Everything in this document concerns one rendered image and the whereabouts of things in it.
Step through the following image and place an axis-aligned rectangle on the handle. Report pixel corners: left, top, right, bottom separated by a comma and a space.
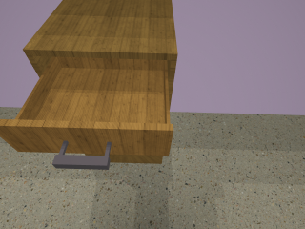
52, 140, 112, 170

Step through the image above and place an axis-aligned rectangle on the drawer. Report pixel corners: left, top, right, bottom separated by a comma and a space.
0, 56, 174, 156

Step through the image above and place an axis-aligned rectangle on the cabinet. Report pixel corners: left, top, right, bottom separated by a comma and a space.
23, 0, 178, 164

